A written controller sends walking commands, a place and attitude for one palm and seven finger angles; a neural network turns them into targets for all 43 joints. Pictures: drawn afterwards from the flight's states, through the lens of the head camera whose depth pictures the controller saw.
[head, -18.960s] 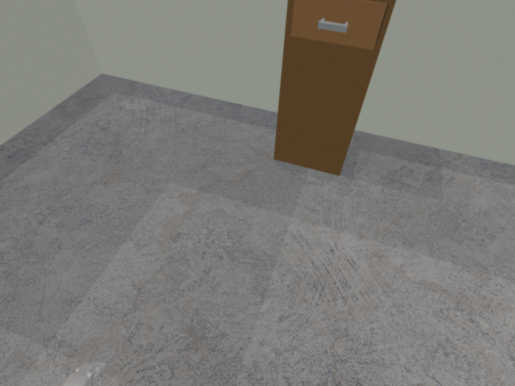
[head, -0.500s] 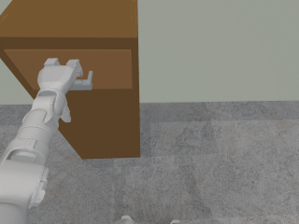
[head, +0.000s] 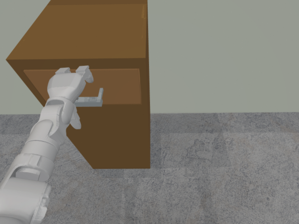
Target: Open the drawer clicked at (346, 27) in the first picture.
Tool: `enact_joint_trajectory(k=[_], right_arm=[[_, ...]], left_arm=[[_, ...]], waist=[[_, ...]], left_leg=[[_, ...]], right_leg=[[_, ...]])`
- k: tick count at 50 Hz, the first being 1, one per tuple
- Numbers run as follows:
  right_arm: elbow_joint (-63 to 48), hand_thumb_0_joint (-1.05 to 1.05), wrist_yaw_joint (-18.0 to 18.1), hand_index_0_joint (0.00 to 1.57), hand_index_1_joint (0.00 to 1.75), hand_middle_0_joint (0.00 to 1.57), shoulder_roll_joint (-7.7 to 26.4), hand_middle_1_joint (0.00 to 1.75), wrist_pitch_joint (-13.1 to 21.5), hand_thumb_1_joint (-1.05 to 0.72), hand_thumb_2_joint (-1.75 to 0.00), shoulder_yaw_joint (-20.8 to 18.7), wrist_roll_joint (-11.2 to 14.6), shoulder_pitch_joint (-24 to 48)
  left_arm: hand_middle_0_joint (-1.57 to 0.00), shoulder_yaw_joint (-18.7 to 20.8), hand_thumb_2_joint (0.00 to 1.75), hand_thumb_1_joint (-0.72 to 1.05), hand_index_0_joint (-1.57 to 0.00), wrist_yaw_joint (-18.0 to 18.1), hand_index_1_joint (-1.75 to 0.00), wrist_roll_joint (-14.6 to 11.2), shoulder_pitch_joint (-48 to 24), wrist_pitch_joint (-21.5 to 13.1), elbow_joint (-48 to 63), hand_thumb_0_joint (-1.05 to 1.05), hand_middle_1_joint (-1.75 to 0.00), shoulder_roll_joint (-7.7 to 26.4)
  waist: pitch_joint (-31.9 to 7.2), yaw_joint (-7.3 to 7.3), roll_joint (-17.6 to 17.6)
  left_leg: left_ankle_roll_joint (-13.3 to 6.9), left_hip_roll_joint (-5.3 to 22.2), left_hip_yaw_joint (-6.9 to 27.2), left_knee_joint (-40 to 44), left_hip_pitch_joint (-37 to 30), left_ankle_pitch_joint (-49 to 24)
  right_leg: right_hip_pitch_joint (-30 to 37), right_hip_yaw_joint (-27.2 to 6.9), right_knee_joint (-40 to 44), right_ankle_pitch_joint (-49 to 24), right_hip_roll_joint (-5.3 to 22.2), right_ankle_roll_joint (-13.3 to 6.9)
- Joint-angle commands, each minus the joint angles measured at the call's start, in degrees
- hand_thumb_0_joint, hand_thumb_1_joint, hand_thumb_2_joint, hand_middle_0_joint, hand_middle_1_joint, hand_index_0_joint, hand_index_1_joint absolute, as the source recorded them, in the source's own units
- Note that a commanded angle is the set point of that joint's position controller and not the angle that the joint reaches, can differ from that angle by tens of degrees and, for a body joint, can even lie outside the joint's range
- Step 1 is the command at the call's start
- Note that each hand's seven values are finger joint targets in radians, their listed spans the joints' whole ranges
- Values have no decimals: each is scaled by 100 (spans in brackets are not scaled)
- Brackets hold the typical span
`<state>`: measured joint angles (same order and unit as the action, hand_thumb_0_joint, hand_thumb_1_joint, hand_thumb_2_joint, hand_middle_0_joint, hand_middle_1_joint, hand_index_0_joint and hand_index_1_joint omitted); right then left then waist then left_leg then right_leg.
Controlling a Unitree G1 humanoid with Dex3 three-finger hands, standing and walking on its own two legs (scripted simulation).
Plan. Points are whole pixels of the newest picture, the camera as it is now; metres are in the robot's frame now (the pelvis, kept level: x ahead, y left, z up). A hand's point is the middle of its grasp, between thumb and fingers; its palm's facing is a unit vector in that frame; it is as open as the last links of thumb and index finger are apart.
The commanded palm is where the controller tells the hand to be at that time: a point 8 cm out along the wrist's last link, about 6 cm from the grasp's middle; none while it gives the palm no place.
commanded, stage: lift the fingers back up to retry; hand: left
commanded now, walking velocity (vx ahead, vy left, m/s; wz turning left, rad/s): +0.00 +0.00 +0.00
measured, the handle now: (85, 96) +0.48 +0.23 +0.03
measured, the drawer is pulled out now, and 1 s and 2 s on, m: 0.00 0.00 0.00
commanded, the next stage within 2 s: re-aim the fingers above the handle in 0.08 s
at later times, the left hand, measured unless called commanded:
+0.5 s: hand (69, 103) +0.42 +0.24 +0.07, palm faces -0.06 -0.04 -1.00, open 13.9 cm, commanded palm +0.40 +0.23 +0.13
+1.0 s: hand (72, 108) +0.41 +0.23 +0.07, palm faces -0.13 -0.06 -0.99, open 13.9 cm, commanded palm +0.40 +0.23 +0.14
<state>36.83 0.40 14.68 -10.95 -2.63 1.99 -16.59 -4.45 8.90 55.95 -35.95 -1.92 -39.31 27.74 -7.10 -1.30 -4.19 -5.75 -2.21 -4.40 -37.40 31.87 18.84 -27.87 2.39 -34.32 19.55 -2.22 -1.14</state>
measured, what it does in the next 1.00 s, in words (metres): stands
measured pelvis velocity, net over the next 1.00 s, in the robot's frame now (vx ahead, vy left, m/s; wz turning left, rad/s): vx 0.00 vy -0.02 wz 0.01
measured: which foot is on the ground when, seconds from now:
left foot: down 0.00-1.00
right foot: down 0.00-1.00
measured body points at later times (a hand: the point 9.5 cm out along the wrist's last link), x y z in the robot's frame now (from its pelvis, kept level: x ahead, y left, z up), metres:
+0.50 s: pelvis +0.00 -0.02 +0.00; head +0.06 -0.04 +0.45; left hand +0.42 +0.24 +0.13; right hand +0.09 -0.29 -0.13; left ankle -0.01 +0.05 -0.72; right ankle -0.04 -0.11 -0.72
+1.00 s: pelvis +0.00 -0.02 +0.00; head +0.05 -0.03 +0.45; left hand +0.41 +0.23 +0.12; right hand +0.08 -0.29 -0.13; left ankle -0.01 +0.05 -0.72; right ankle -0.04 -0.11 -0.72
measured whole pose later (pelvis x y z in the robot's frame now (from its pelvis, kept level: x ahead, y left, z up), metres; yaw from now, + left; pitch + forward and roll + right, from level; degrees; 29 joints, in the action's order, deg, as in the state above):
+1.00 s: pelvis +0.00 -0.02 +0.00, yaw +1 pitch +11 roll -1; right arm 36.7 2.8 15.2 -11.5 -2.4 2.6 -16.9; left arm -4.4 1.7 54.3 -34.3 -5.7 -40.8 31.1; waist -5.7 -1.0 -3.2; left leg -4.6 -1.8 -3.4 -35.3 29.3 17.5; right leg -25.3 3.1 -32.7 18.8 -2.8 -2.4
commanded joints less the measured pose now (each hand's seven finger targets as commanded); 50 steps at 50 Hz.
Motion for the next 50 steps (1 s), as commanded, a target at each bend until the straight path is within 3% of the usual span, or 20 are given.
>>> enact_joint_trajectory(k=[1,4,6,9,13,14,18,20,22,24,28,30,32,34,36,38,41,43,47,50], right_arm=[[-586,0,99,20,30,20,914,30,14,-90,-90,-220,22,-123],[-601,0,174,20,30,20,904,30,-9,-90,-90,-198,46,-67],[-612,0,226,20,30,20,877,30,11,-90,-90,-205,27,-39],[-595,0,301,20,30,20,834,30,48,-90,-90,-203,-17,-78],[-541,0,340,20,30,20,807,30,69,-90,-90,-213,-43,-57],[-559,0,323,20,30,20,785,30,77,-90,-90,-220,-56,-43],[-540,0,252,20,30,20,842,30,61,-90,-90,-235,-25,-36],[-544,0,250,20,30,20,888,30,27,-90,-90,-243,-7,-29],[-603,0,241,20,30,20,896,30,14,-90,-90,-266,9,-26],[-609,0,243,20,30,20,893,30,6,-90,-90,-302,17,-34],[-583,0,288,20,30,20,865,30,2,-90,-90,-297,6,-33],[-527,0,312,20,30,20,848,30,3,-90,-90,-266,8,-16],[-486,0,341,20,30,20,866,30,6,-90,-90,-230,-2,9],[-493,0,350,20,30,20,829,30,43,-90,-90,-189,18,53],[-518,0,334,20,30,20,805,30,84,-90,-90,-183,11,67],[-539,0,333,20,30,20,849,30,99,-90,-90,-189,19,21],[-606,0,317,20,30,20,911,30,108,-90,-90,-220,50,-58],[-634,0,323,20,30,20,935,30,89,-90,-90,-225,69,-77],[-647,0,328,20,30,20,886,30,90,-90,-90,-280,28,-65],[-520,0,356,20,30,20,857,30,100,-90,-90,-282,9,-134]], left_arm=[[-30,400,30,-50,-30,-29,-120,-45,-1893,316,773,0,-120,1228],[-30,259,30,-50,-30,-202,-120,8,-2338,193,811,0,-120,1198],[-30,326,30,-50,-30,-258,-120,6,-2620,-20,1016,0,-120,1314],[-30,651,30,-50,-30,-225,-120,11,-2744,-411,1188,0,-120,1676],[-30,1139,30,-50,-30,-23,-120,21,-2525,-692,1150,0,-120,2107],[-30,935,30,-50,-30,17,-120,-20,-2422,-687,1177,0,-120,1816],[-30,1017,30,-50,-30,93,-120,-36,-1980,-455,804,0,-120,1875],[-30,940,30,-50,-30,36,-120,-18,-1890,-321,731,0,-120,1852],[-30,628,30,-50,-30,-81,-120,-83,-1945,-270,851,0,-120,1505],[-30,431,30,-50,-30,-190,-120,-117,-2084,-331,1159,0,-120,1346],[-30,757,30,-50,-30,-232,-120,-172,-2197,-589,1520,0,-120,1710],[-30,927,30,-50,-30,-148,-120,-152,-2249,-650,1309,0,-120,1850],[-30,1273,30,-50,-30,21,-120,-85,-2366,-632,1105,0,-120,2235],[-30,1395,30,-50,-30,202,-120,33,-2389,-517,875,0,-120,2411],[-30,1296,30,-50,-30,303,-120,92,-2355,-374,746,0,-120,2299],[-30,1240,30,-50,-30,278,-120,120,-2208,-203,424,0,-120,2285],[-30,868,30,-50,-30,16,-120,40,-1968,-70,275,0,-120,1906],[-30,529,30,-50,-30,-247,-120,-66,-1922,-108,379,0,-120,1563],[-30,145,30,-50,-30,-563,-120,-268,-2264,-529,1248,0,-120,1094],[-30,571,30,-50,-30,-401,-120,-195,-2718,-873,1400,0,-120,1576]], waist=[[-1850,-42,507],[-1644,-157,500],[-1711,-159,251],[-1992,-104,-2],[-2156,27,-22],[-2180,10,-111],[-2096,77,83],[-2078,27,305],[-2053,-88,444],[-2080,-150,346],[-2128,-81,158],[-1864,-58,203],[-1750,20,216],[-1714,93,-20],[-1887,133,-108],[-2004,110,121],[-2033,11,377],[-2040,-106,544],[-1769,-278,371],[-1724,-220,118]], left_leg=[[310,326,649,278,-1976,-3343],[248,263,616,332,-1892,-2823],[216,217,573,324,-1982,-2670],[203,156,574,245,-2071,-2761],[212,124,533,143,-1859,-3000],[223,117,514,121,-1901,-3114],[233,129,436,136,-1643,-3087],[211,108,389,146,-1520,-2935],[175,101,373,185,-1555,-2827],[157,88,410,187,-1750,-2813],[142,70,464,210,-1857,-2878],[153,59,461,239,-1656,-2627],[165,67,456,294,-1410,-2461],[204,61,430,333,-1258,-2282],[229,79,409,328,-1329,-2323],[218,90,355,312,-1253,-2270],[189,113,325,319,-1367,-2317],[151,110,324,309,-1480,-2417],[129,127,457,318,-1953,-2567],[170,118,586,298,-2013,-2374]], right_leg=[[406,-101,289,-1969,-97,-129],[371,-137,350,-1848,-64,-139],[386,-194,385,-1840,-47,-152],[476,-248,322,-1973,-51,-172],[651,-284,195,-2326,-49,-170],[621,-269,169,-2410,-52,-164],[773,-273,168,-2584,-40,-145],[877,-298,201,-2707,-30,-115],[936,-309,281,-2670,-22,-102],[833,-312,311,-2615,-43,-89],[874,-354,332,-2604,-45,-103],[800,-331,325,-2424,-40,-117],[833,-335,302,-2233,-30,-142],[793,-312,244,-2039,-37,-164],[795,-299,220,-1987,-44,-179],[943,-322,231,-2054,-35,-141],[968,-313,316,-2206,-31,-99],[1010,-335,366,-2407,-9,-61],[583,-301,495,-2158,-38,-87],[293,-276,425,-1759,-68,-124]])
